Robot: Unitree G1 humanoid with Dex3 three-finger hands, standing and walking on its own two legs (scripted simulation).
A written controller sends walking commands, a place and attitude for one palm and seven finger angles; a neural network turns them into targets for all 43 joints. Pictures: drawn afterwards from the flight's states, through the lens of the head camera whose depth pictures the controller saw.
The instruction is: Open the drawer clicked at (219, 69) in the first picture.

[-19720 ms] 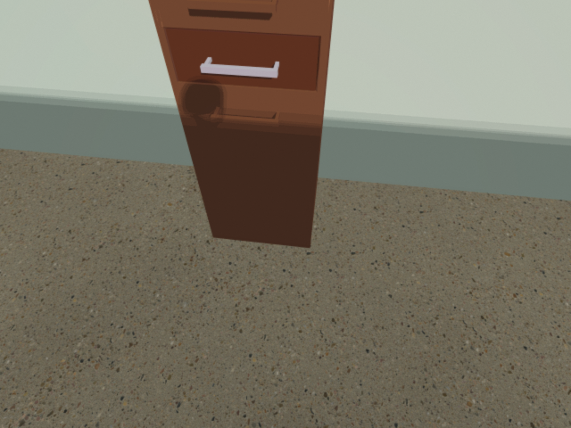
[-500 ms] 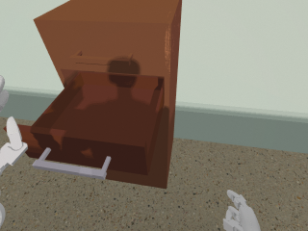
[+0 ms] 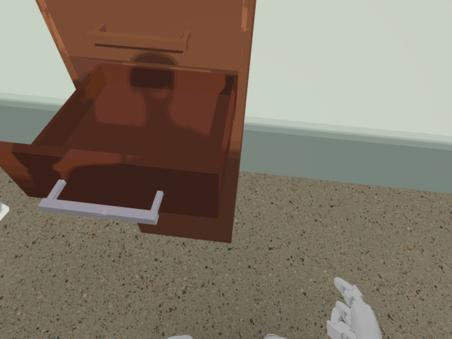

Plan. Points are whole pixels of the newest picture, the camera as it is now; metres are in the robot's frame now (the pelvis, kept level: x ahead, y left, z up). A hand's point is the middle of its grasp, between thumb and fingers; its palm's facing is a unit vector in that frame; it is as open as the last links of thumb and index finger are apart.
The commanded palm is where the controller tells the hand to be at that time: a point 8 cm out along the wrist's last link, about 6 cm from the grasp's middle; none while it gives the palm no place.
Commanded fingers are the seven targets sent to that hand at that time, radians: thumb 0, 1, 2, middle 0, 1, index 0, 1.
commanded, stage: step back with the hand held close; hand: left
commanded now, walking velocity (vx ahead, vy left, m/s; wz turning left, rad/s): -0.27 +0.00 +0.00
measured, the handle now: (104, 201) +0.32 +0.24 +0.07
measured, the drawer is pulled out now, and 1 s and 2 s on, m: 0.30 0.30 0.30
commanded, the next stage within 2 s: stop stepping back and stand still in 0.56 s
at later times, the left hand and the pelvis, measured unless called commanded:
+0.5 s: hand out of the picture +0.12 +0.20 +0.25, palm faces +0.41 -0.78 -0.48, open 7.4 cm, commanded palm +0.04 +0.26 +0.26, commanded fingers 0.00 0.90 0.90 -0.20 -0.30 -0.20 -0.30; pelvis -0.09 -0.02 +0.01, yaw -1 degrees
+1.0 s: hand out of the picture -0.02 +0.21 +0.25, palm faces +0.50 -0.77 -0.40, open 7.4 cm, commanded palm -0.08 +0.25 +0.26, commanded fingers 0.00 0.90 0.90 -0.20 -0.30 -0.20 -0.30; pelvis -0.21 -0.03 +0.02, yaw +1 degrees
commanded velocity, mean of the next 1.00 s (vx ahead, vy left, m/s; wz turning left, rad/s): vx -0.13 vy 0.01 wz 0.01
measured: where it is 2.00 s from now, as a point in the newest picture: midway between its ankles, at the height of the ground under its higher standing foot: outside the picture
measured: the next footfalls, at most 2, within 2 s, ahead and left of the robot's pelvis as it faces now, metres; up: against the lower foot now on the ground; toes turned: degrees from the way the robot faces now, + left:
right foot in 0.38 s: -0.03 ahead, -0.12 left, +0.00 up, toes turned -3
left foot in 0.62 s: -0.07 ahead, +0.10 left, +0.00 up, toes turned +2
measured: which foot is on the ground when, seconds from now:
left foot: down 0.00-0.38, up 0.40-0.60, down 0.62-0.84, up 0.86-1.00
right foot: down 0.00-0.18, up 0.20-0.36, down 0.38-0.64, up 0.66-0.80, down 0.82-1.00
